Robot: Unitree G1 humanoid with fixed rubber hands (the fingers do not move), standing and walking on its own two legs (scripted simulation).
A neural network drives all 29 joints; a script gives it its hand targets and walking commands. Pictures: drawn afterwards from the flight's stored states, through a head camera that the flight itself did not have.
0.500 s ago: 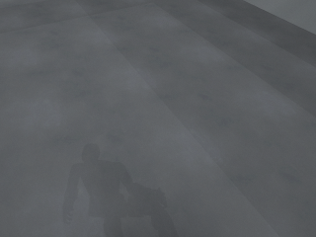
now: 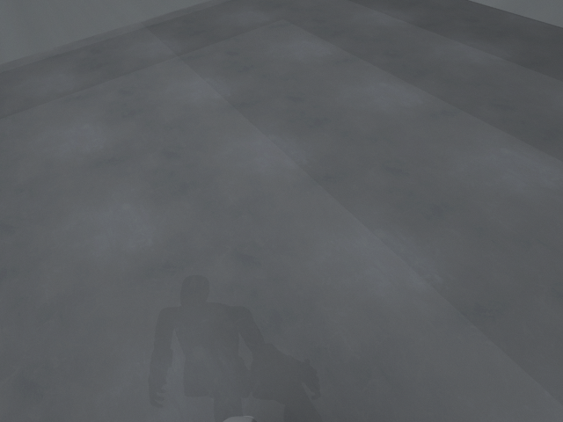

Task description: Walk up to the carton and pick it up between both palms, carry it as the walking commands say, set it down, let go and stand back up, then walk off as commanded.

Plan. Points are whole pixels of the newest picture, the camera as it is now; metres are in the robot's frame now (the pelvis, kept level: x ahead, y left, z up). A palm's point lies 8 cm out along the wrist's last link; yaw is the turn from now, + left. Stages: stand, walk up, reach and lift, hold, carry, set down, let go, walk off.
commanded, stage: walk off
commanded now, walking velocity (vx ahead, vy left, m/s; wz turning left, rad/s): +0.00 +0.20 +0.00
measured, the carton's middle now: out of the picture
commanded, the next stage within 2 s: stand in 0.46 s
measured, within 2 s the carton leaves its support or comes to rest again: neither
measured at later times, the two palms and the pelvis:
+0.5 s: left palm out of the picture +0.04 +0.41 -0.14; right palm out of the picture +0.04 -0.09 -0.14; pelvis -0.02 +0.15 -0.01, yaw -1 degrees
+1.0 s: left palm out of the picture +0.00 +0.48 -0.15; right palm out of the picture -0.02 +0.01 -0.14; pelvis -0.02 +0.24 +0.00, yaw +0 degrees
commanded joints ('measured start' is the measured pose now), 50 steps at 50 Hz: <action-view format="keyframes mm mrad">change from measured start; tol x32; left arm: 1 18 165 38 -28 7 -19 -1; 50 8 40 -12 51 -8 -5 -44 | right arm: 1 -7 -21 -6 -47 8 2 9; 50 88 -38 28 95 30 -81 -66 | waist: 1 11 -220 4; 9 -3 -272 -32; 12 -66 397 -101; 30 18 -323 65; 50 3 43 17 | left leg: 1 -53 41 27 -74 -1 -50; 11 533 277 -60 -794 199 42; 26 278 308 -138 -733 349 268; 33 127 74 31 -256 -114 44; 42 444 200 17 -641 444 3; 50 270 183 -55 -796 166 83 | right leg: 1 50 -200 113 -133 366 -113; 9 -54 -221 130 -38 322 -59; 12 -373 73 12 516 -456 19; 16 -344 53 116 738 -244 -19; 27 10 63 43 35 -80 -46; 30 17 -342 434 -262 76 -174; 50 62 -15 53 -105 68 50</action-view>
